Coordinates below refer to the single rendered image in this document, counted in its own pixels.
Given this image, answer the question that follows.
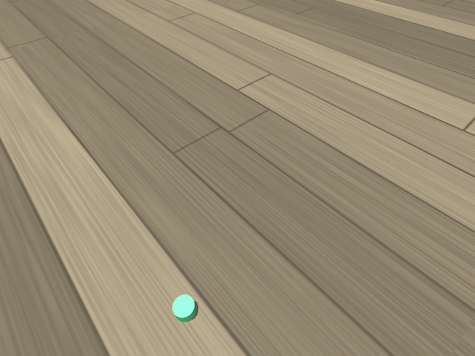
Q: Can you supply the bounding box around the tin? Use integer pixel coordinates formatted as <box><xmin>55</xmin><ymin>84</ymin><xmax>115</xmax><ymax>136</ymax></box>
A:
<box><xmin>172</xmin><ymin>294</ymin><xmax>196</xmax><ymax>322</ymax></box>

